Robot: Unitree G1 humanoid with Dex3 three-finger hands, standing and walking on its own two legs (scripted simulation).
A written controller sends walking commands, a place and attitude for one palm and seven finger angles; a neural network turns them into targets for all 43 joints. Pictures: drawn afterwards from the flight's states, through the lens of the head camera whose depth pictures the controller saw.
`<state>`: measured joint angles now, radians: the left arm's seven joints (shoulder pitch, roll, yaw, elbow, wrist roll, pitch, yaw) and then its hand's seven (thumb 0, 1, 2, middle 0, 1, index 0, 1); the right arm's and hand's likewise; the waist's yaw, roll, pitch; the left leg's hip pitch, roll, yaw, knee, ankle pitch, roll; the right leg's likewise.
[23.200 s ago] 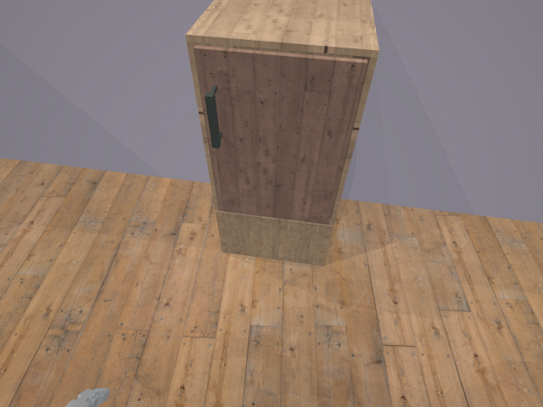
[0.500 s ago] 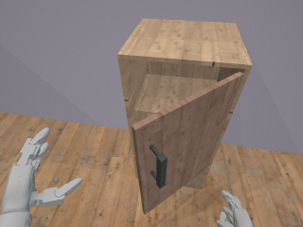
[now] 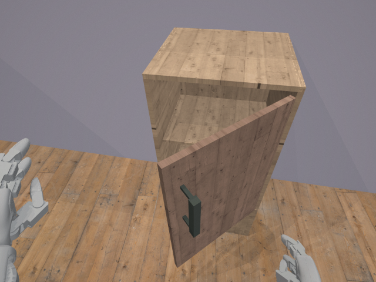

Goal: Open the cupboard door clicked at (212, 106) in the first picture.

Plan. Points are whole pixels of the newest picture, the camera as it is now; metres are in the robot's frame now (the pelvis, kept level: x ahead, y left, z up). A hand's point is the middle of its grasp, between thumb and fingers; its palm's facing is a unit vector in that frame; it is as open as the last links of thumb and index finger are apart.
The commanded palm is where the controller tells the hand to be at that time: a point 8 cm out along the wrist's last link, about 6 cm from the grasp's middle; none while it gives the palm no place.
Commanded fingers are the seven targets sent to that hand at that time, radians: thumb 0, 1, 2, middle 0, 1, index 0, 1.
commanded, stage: draw the hand back to the body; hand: left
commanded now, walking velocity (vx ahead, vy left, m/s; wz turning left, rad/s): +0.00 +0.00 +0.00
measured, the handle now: (189, 211) +0.30 +0.04 -0.03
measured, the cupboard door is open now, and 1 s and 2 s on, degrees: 46 46 46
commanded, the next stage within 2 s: step back with the hand held close in 0.16 s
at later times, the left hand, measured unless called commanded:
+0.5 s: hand (49, 206) +0.18 +0.25 +0.15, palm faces +0.39 -0.79 -0.46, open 7.4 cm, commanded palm +0.12 +0.29 +0.18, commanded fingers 0.00 0.90 0.90 -0.20 -0.30 -0.20 -0.30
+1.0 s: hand out of the picture +0.09 +0.29 +0.15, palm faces +0.44 -0.76 -0.48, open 7.4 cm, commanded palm +0.03 +0.32 +0.18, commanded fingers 0.00 0.90 0.90 -0.20 -0.30 -0.20 -0.30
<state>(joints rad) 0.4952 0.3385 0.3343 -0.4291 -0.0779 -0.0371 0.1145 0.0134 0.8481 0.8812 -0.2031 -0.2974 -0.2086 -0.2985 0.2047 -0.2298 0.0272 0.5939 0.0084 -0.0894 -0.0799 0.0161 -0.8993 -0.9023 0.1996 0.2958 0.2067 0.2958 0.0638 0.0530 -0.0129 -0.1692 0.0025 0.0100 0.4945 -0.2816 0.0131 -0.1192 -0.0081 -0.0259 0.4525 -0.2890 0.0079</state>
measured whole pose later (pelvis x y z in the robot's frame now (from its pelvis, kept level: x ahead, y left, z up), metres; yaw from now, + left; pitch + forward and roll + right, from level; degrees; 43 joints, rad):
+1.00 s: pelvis -0.10 +0.02 -0.01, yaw +2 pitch -2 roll -3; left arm 0.55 0.40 0.42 -0.50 -0.02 -0.17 0.15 0.02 0.89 0.90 -0.21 -0.30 -0.22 -0.30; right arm 0.20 -0.22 0.00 0.55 0.00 -0.03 -0.09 0.01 -0.90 -0.90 0.20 0.30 0.21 0.30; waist 0.00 0.03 0.05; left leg -0.40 0.00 -0.01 0.59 -0.20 0.05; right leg -0.32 0.02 0.00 0.52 -0.22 0.03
